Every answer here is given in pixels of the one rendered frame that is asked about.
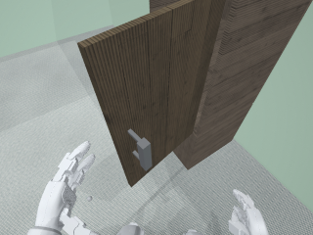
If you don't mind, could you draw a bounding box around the cupboard door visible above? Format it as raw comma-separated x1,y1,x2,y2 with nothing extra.
77,0,226,187

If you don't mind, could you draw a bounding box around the robot left thigh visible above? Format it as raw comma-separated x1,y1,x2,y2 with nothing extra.
116,225,145,235

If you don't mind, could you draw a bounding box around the handle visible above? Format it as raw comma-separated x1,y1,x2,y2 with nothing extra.
127,128,153,171

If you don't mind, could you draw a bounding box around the right robot hand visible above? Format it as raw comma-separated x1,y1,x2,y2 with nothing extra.
228,189,269,235

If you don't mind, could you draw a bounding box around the left robot hand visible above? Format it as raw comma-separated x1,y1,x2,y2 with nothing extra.
35,141,101,235

